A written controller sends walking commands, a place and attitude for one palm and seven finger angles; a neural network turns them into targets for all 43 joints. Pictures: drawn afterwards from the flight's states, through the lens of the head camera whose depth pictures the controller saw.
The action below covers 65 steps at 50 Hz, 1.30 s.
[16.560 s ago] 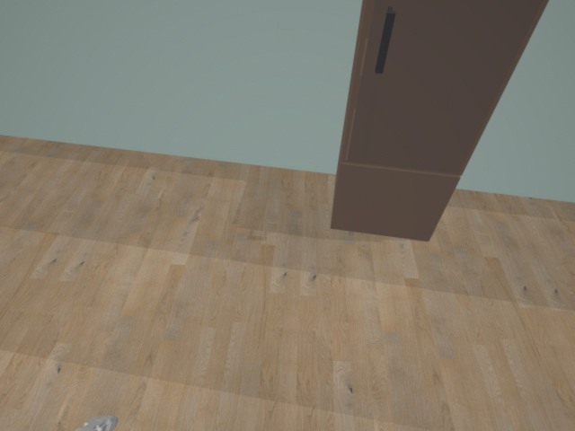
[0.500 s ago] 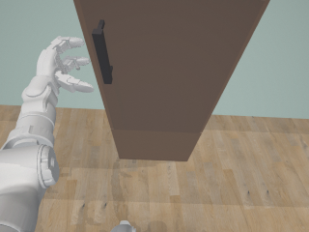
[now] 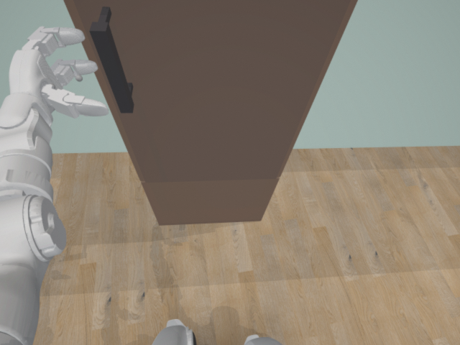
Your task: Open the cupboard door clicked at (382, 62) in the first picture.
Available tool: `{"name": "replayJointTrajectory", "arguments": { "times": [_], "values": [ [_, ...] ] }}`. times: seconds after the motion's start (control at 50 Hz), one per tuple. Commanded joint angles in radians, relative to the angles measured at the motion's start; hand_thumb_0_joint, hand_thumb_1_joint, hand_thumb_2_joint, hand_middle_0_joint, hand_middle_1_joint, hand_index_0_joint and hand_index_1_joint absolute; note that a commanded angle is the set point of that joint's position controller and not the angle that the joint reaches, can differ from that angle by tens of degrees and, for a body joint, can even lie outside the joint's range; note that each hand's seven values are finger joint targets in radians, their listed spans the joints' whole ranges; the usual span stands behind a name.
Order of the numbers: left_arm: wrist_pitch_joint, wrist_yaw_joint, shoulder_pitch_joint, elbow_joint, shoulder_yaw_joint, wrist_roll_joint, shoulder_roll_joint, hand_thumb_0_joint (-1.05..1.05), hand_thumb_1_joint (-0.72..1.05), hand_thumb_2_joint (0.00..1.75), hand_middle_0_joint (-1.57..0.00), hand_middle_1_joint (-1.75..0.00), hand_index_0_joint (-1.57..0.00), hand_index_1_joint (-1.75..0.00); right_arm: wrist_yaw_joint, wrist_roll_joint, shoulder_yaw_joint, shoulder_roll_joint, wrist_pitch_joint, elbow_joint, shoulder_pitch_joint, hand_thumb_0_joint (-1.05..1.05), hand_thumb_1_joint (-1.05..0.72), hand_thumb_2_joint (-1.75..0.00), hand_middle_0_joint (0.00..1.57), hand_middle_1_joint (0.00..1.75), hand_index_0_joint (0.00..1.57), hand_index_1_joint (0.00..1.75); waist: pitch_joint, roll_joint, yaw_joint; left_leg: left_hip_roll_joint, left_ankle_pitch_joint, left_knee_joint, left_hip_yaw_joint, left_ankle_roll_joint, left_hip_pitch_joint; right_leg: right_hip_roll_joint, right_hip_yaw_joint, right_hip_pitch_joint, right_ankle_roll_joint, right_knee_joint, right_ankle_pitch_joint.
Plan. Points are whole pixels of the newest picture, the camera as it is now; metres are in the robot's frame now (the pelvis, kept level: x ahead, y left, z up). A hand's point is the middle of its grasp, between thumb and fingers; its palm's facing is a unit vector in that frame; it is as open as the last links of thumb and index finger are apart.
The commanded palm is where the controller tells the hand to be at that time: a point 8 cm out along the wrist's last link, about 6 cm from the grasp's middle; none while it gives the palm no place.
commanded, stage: move the hooked fingers beside the handle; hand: left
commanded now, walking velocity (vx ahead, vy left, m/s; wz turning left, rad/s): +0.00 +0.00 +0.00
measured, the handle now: (117, 64) +0.55 +0.14 +0.15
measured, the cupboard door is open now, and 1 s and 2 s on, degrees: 0 0 0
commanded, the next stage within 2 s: slide the fingers in behind the handle in 1.84 s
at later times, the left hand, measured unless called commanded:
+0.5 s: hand (68, 94) +0.49 +0.20 +0.15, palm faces -0.02 -1.00 +0.02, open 14.0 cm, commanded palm +0.48 +0.25 +0.15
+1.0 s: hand (72, 80) +0.52 +0.21 +0.14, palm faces -0.01 -1.00 +0.02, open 14.0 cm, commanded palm +0.50 +0.25 +0.15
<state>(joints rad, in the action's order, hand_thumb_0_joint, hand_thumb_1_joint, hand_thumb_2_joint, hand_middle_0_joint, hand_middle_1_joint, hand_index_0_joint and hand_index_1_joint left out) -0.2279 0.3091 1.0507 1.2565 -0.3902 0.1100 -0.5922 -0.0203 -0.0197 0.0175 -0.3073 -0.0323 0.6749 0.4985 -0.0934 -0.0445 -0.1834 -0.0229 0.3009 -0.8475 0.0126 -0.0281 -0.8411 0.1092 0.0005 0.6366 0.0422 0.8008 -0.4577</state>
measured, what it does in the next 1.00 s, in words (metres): stands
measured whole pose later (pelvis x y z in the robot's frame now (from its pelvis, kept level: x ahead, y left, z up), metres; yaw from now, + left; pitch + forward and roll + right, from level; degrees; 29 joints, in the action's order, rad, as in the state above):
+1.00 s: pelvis +0.01 +0.00 +0.00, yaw +0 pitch +17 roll -3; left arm -0.23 0.31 1.01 1.22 -0.41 0.11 -0.59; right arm -0.02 -0.02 0.02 -0.30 -0.04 0.66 0.49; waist -0.10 -0.04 -0.18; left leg -0.02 0.32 -0.86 0.01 -0.03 -0.84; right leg 0.11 0.01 0.63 0.04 0.80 -0.47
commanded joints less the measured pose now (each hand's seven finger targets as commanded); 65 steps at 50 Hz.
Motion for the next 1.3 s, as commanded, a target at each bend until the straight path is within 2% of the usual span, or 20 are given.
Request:
{"name": "replayJointTrajectory", "arguments": {
  "times": [0.0, 0.04, 0.08, 0.12, 0.14, 0.2, 0.28, 0.3, 0.48, 0.54, 0.6, 0.64, 0.72, 0.84, 0.96, 0.98, 1.16, 1.18, 1.22, 1.28],
  "values": [
    [-0.058, -0.001, 0.432, -0.243, -0.031, 0.011, -0.262, 0.00, -0.50, 0.30, -0.30, -1.20, -0.30, -1.20, -0.003, -0.004, -0.061, -0.168, 0.024, -0.087, 0.093, 0.00, -0.90, -0.90, 0.20, 0.30, 0.20, 0.30, -0.431, -0.087, 0.025, 0.002, -0.248, 0.036, 0.039, -0.030, 0.522, -0.024, 0.005, 0.037, -0.025, -0.128, 0.360],
    [-0.068, -0.008, 0.404, -0.288, -0.061, 0.007, -0.288, 0.00, -0.50, 0.30, -0.30, -1.20, -0.30, -1.20, -0.002, -0.005, -0.065, -0.168, 0.021, -0.097, 0.089, 0.00, -0.90, -0.90, 0.20, 0.30, 0.20, 0.30, -0.465, -0.099, 0.046, 0.003, -0.293, 0.030, 0.035, -0.029, 0.548, -0.023, 0.007, 0.013, -0.022, -0.119, 0.407],
    [-0.076, -0.006, 0.382, -0.348, -0.048, 0.015, -0.261, 0.00, -0.50, 0.30, -0.30, -1.20, -0.30, -1.20, 0.003, -0.005, -0.066, -0.161, 0.018, -0.107, 0.079, 0.00, -0.90, -0.90, 0.20, 0.30, 0.20, 0.30, -0.483, -0.130, 0.053, 0.004, -0.342, 0.024, 0.035, -0.026, 0.589, -0.020, 0.001, 0.006, -0.017, -0.111, 0.448],
    [-0.083, -0.003, 0.375, -0.384, -0.028, 0.035, -0.216, 0.00, -0.50, 0.30, -0.30, -1.20, -0.30, -1.20, 0.004, -0.005, -0.066, -0.153, 0.016, -0.112, 0.072, 0.00, -0.90, -0.90, 0.20, 0.30, 0.20, 0.30, -0.472, -0.102, 0.044, 0.005, -0.375, 0.021, 0.034, -0.029, 0.605, -0.017, -0.004, -0.009, -0.016, -0.113, 0.479],
    [-0.081, -0.001, 0.348, -0.373, -0.055, 0.031, -0.244, 0.00, -0.50, 0.30, -0.30, -1.20, -0.30, -1.20, 0.005, -0.010, -0.072, -0.162, 0.015, -0.107, 0.068, 0.00, -0.90, -0.90, 0.20, 0.30, 0.20, 0.30, -0.476, -0.098, 0.054, 0.002, -0.375, 0.020, 0.033, -0.027, 0.617, -0.015, 0.000, 0.000, -0.019, -0.113, 0.486],
    [-0.054, 0.014, 0.326, -0.368, 0.003, 0.049, -0.163, 0.00, -0.50, 0.30, -0.30, -1.20, -0.30, -1.20, 0.008, -0.015, -0.071, -0.152, 0.013, -0.114, 0.049, 0.00, -0.90, -0.90, 0.20, 0.30, 0.20, 0.30, -0.420, -0.076, 0.041, 0.006, -0.366, 0.026, 0.031, -0.030, 0.614, -0.017, -0.004, 0.011, -0.022, -0.123, 0.495],
    [-0.028, 0.016, 0.319, -0.341, 0.018, 0.058, -0.148, 0.00, -0.50, 0.30, -0.30, -1.20, -0.30, -1.20, 0.005, -0.021, -0.068, -0.155, 0.010, -0.117, 0.036, 0.00, -0.90, -0.90, 0.20, 0.30, 0.20, 0.30, -0.355, -0.032, 0.032, 0.005, -0.335, 0.038, 0.036, -0.030, 0.587, -0.025, -0.004, 0.032, -0.025, -0.129, 0.474],
    [-0.020, 0.018, 0.323, -0.323, 0.064, 0.058, -0.095, 0.00, -0.50, 0.30, -0.30, -1.20, -0.30, -1.20, 0.006, -0.020, -0.065, -0.148, 0.011, -0.118, 0.024, 0.00, -0.90, -0.90, 0.20, 0.30, 0.20, 0.30, -0.318, -0.033, 0.022, 0.009, -0.311, 0.037, 0.036, -0.031, 0.578, -0.026, -0.004, 0.051, -0.026, -0.136, 0.450],
    [-0.069, -0.017, 0.514, -0.330, 0.055, 0.052, -0.128, 0.00, -0.50, 0.30, -0.30, -1.20, -0.30, -1.20, -0.003, -0.015, -0.057, -0.156, 0.032, -0.092, 0.008, 0.00, -0.90, -0.90, 0.20, 0.30, 0.20, 0.30, -0.384, -0.062, -0.002, 0.003, -0.256, 0.027, 0.070, -0.025, 0.614, -0.037, 0.000, 0.105, -0.023, -0.121, 0.349],
    [-0.070, -0.028, 0.512, -0.287, 0.017, 0.033, -0.194, 0.00, -0.50, 0.30, -0.30, -1.20, -0.30, -1.20, -0.007, -0.016, -0.052, -0.163, 0.033, -0.088, 0.011, 0.00, -0.90, -0.90, 0.20, 0.30, 0.20, 0.30, -0.423, -0.073, 0.008, 0.006, -0.253, 0.022, 0.071, -0.025, 0.599, -0.041, 0.006, 0.088, -0.021, -0.113, 0.345],
    [-0.065, -0.026, 0.528, -0.258, 0.056, 0.020, -0.161, 0.00, -0.50, 0.30, -0.30, -1.20, -0.30, -1.20, -0.006, -0.010, -0.050, -0.159, 0.036, -0.088, 0.011, 0.00, -0.90, -0.90, 0.20, 0.30, 0.20, 0.30, -0.415, -0.113, 0.000, 0.006, -0.227, 0.020, 0.072, -0.022, 0.592, -0.039, 0.003, 0.113, -0.020, -0.115, 0.309],
    [-0.072, -0.026, 0.536, -0.257, 0.033, 0.015, -0.185, 0.00, -0.50, 0.30, -0.30, -1.20, -0.30, -1.20, -0.006, -0.010, -0.054, -0.164, 0.038, -0.085, 0.025, 0.00, -0.90, -0.90, 0.20, 0.30, 0.20, 0.30, -0.451, -0.103, 0.003, 0.002, -0.245, 0.017, 0.077, -0.022, 0.603, -0.036, 0.001, 0.110, -0.019, -0.110, 0.317],
    [-0.043, -0.014, 0.481, -0.164, 0.005, 0.025, -0.221, 0.00, -0.50, 0.30, -0.30, -1.20, -0.30, -1.20, -0.010, -0.006, -0.048, -0.172, 0.030, -0.085, 0.053, 0.00, -0.90, -0.90, 0.20, 0.30, 0.20, 0.30, -0.399, -0.030, 0.002, 0.009, -0.219, 0.025, 0.064, -0.030, 0.505, -0.035, 0.003, 0.061, -0.022, -0.120, 0.325],
    [-0.064, -0.004, 0.485, -0.212, -0.034, 0.011, -0.282, 0.00, -0.50, 0.30, -0.30, -1.20, -0.30, -1.20, -0.009, -0.004, -0.055, -0.177, 0.023, -0.087, 0.077, 0.00, -0.90, -0.90, 0.20, 0.30, 0.20, 0.30, -0.419, -0.060, 0.010, 0.001, -0.240, 0.022, 0.055, -0.029, 0.513, -0.028, 0.008, 0.067, -0.024, -0.118, 0.341],
    [-0.091, 0.010, 0.440, -0.318, -0.050, 0.022, -0.276, 0.00, -0.50, 0.30, -0.30, -1.20, -0.30, -1.20, -0.004, -0.004, -0.066, -0.168, 0.017, -0.090, 0.086, 0.00, -0.90, -0.90, 0.20, 0.30, 0.20, 0.30, -0.511, -0.132, 0.036, -0.002, -0.337, 0.015, 0.057, -0.023, 0.610, -0.018, -0.002, 0.039, -0.014, -0.103, 0.408],
    [-0.087, 0.013, 0.418, -0.329, -0.028, 0.027, -0.236, 0.00, -0.50, 0.30, -0.30, -1.20, -0.30, -1.20, -0.002, -0.005, -0.067, -0.164, 0.017, -0.095, 0.082, 0.00, -0.90, -0.90, 0.20, 0.30, 0.20, 0.30, -0.513, -0.137, 0.035, -0.003, -0.352, 0.015, 0.054, -0.022, 0.629, -0.016, -0.006, 0.049, -0.014, -0.105, 0.413],
    [-0.034, -0.006, 0.313, -0.360, 0.010, 0.046, -0.145, 0.00, -0.50, 0.30, -0.30, -1.20, -0.30, -1.20, 0.011, -0.008, -0.069, -0.154, 0.010, -0.116, 0.055, 0.00, -0.90, -0.90, 0.20, 0.30, 0.20, 0.30, -0.403, -0.081, 0.044, 0.001, -0.365, 0.029, 0.047, -0.023, 0.615, -0.015, -0.019, 0.052, -0.017, -0.115, 0.436],
    [-0.040, -0.013, 0.315, -0.364, -0.025, 0.045, -0.184, 0.00, -0.50, 0.30, -0.30, -1.20, -0.30, -1.20, 0.010, -0.009, -0.071, -0.160, 0.009, -0.117, 0.059, 0.00, -0.90, -0.90, 0.20, 0.30, 0.20, 0.30, -0.405, -0.057, 0.049, -0.002, -0.361, 0.031, 0.051, -0.023, 0.607, -0.017, -0.015, 0.046, -0.018, -0.114, 0.436],
    [-0.049, -0.023, 0.354, -0.374, 0.021, 0.051, -0.133, 0.00, -0.50, 0.30, -0.30, -1.20, -0.30, -1.20, 0.007, -0.010, -0.066, -0.151, 0.008, -0.117, 0.048, 0.00, -0.90, -0.90, 0.20, 0.30, 0.20, 0.30, -0.367, -0.051, 0.026, 0.002, -0.349, 0.030, 0.051, -0.027, 0.605, -0.020, -0.016, 0.055, -0.018, -0.116, 0.427],
    [-0.069, -0.032, 0.395, -0.408, 0.034, 0.049, -0.113, 0.00, -0.50, 0.30, -0.30, -1.20, -0.30, -1.20, 0.008, -0.013, -0.070, -0.152, 0.016, -0.117, 0.031, 0.00, -0.90, -0.90, 0.20, 0.30, 0.20, 0.30, -0.399, -0.068, 0.025, -0.002, -0.336, 0.032, 0.061, -0.021, 0.649, -0.021, -0.012, 0.077, -0.018, -0.114, 0.408]
  ]
}}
